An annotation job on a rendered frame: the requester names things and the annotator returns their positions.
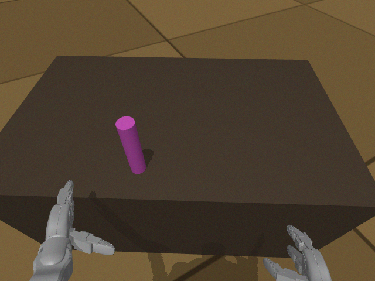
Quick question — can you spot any left robot hand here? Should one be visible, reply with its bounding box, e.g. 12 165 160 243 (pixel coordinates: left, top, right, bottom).
46 180 115 255

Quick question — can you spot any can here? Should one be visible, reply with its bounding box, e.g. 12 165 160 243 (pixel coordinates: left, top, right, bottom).
115 116 146 174

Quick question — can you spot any right robot hand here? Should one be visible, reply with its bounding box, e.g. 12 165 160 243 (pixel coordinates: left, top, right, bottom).
263 225 332 281

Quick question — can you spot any left robot arm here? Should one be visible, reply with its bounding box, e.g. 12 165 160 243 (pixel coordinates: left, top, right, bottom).
30 237 73 281

